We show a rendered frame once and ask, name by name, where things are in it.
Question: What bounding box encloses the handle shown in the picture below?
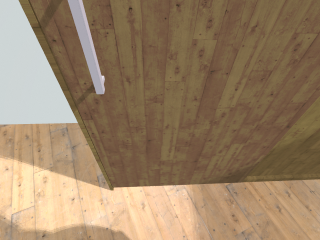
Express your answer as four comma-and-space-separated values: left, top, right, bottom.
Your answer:
68, 0, 105, 94

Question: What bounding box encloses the wardrobe door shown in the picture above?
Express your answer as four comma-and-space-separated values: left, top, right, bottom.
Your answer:
30, 0, 320, 188
248, 96, 320, 176

